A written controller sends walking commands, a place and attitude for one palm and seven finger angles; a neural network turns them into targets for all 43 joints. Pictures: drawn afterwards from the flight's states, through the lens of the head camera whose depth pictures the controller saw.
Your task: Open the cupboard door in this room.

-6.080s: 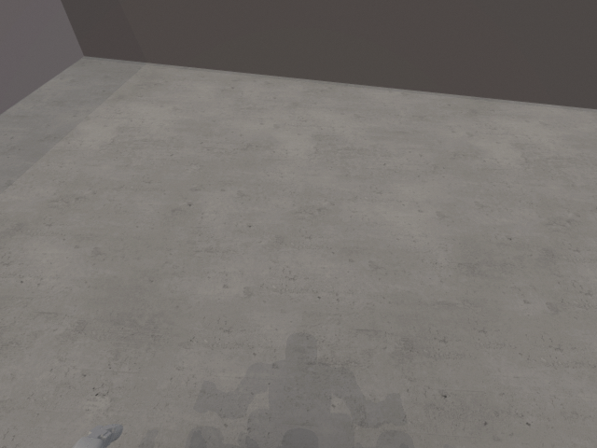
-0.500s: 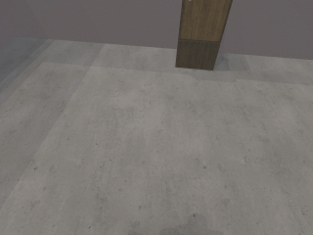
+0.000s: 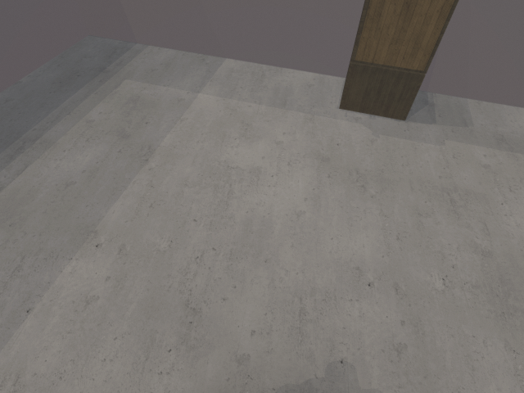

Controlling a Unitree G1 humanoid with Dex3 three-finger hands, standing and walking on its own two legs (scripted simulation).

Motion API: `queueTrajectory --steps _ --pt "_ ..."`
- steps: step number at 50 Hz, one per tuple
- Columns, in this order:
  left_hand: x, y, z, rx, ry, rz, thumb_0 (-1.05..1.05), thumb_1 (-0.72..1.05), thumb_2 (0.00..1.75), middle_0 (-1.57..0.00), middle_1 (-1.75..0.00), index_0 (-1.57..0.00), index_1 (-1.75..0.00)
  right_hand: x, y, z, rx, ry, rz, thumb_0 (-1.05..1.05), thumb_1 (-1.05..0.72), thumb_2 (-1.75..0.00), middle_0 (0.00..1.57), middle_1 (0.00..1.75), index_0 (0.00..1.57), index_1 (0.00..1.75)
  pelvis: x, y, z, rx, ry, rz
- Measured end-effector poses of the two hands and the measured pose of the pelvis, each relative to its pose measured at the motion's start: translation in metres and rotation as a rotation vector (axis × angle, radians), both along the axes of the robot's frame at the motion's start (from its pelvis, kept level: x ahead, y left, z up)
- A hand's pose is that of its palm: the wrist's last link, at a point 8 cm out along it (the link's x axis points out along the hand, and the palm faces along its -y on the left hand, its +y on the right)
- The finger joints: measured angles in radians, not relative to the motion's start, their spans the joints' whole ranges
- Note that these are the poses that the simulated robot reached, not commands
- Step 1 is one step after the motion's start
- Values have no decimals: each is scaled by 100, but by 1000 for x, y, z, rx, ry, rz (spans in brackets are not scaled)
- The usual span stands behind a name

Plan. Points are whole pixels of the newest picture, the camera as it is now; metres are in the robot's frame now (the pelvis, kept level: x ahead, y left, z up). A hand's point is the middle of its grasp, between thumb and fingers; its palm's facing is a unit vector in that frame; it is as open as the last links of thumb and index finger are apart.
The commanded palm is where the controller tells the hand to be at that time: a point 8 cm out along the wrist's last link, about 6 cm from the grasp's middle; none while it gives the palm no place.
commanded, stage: stand and wait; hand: left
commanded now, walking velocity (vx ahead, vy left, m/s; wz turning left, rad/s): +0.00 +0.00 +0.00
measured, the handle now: out of the picture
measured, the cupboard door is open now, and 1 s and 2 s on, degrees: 0 0 0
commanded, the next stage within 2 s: turn or walk to find it in 0.74 s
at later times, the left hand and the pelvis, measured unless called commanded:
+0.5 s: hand out of the picture -0.02 +0.18 -0.17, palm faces +0.00 -0.99 -0.17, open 7.4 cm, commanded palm none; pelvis -0.01 +0.02 +0.01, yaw -2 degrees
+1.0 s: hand out of the picture -0.02 +0.18 -0.17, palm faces +0.06 -0.98 -0.20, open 7.4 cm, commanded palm none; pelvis -0.02 +0.01 +0.01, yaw +1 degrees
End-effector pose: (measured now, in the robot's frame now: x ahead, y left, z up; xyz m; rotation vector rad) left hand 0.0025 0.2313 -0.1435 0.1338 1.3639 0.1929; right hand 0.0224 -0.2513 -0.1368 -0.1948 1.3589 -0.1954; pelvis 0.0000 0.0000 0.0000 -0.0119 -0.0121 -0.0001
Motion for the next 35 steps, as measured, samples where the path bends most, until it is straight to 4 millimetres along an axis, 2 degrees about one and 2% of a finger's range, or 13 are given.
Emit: queueTrajectory --steps 6,10,14,19,24,30,35 --pt "-18 14 -5 -23 70 2 1 91 90 -20 -30 -20 -30 30 35 12 10 -113 30 0 -91 -90 20 30 20 29 0 13 6 21 -18 -28" --pt "-19 14 -2 -19 60 -10 1 91 90 -20 -30 -20 -30 39 42 9 28 -147 34 0 -93 -90 20 30 20 29 -2 15 5 34 -21 -28" --pt "-21 9 5 -17 48 -20 1 91 90 -20 -30 -20 -30 36 43 5 47 -151 12 -1 -94 -90 20 30 20 30 -4 18 7 18 -31 -26" --pt "-22 4 8 -25 47 -37 1 91 90 -20 -30 -20 -30 14 38 5 47 -113 -7 -1 -94 -90 20 30 20 29 -7 18 10 17 -29 -32" --pt "-23 -2 8 -38 55 -49 1 91 90 -20 -30 -20 -30 -24 37 4 47 -21 -29 -1 -93 -90 20 30 20 29 -11 16 12 17 -26 -36" --pt "-23 -6 7 -44 63 -57 1 91 90 -20 -30 -20 -30 -68 43 3 64 86 -66 0 -92 -90 20 30 20 29 -13 13 13 16 -25 -38" --pt "-24 -7 8 -39 66 -62 1 91 90 -20 -30 -20 -30 -91 51 1 86 136 -90 0 -91 -90 20 30 20 29 -15 12 13 16 -26 -39"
